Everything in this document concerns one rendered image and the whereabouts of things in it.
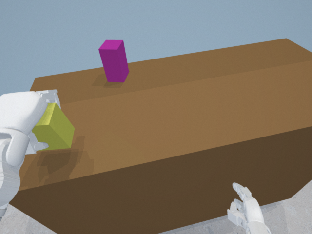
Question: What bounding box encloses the left robot forearm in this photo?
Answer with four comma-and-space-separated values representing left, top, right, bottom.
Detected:
0, 128, 30, 221

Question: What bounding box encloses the right robot forearm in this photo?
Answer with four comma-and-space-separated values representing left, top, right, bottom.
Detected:
246, 221, 271, 234

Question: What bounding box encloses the table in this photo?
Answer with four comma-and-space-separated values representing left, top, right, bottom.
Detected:
9, 38, 312, 234

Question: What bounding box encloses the left robot hand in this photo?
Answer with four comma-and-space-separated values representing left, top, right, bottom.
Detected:
0, 89, 61, 155

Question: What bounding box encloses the right robot hand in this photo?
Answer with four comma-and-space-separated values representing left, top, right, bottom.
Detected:
227, 182, 265, 229

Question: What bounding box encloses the sponge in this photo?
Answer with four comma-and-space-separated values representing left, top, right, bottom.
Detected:
32, 103, 75, 151

